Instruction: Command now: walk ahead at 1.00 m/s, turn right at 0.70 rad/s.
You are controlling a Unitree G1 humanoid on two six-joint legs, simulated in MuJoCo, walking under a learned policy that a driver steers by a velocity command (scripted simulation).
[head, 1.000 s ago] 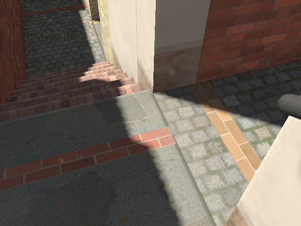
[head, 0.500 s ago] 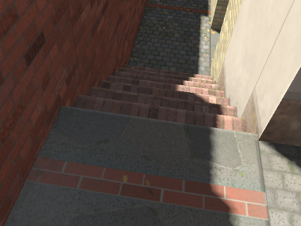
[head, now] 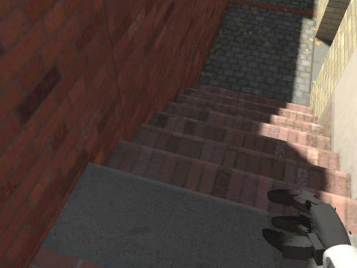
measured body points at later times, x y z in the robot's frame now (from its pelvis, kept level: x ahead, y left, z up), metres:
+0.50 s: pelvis +0.44 -0.08 -0.03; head +0.47 -0.09 +0.42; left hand +0.73 +0.07 -0.12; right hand +0.29 -0.30 -0.16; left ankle +0.24 +0.13 -0.62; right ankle +0.53 -0.15 -0.73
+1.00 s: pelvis +0.86 -0.18 -0.14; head +0.85 -0.19 +0.31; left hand +0.99 +0.06 -0.27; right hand +0.80 -0.46 -0.28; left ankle +0.84 -0.16 -0.88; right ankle +0.69 -0.27 -0.59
